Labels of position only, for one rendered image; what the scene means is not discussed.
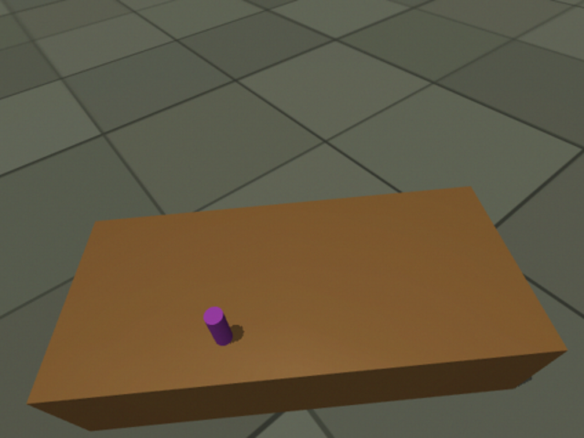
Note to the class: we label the can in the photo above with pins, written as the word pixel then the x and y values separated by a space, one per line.
pixel 216 322

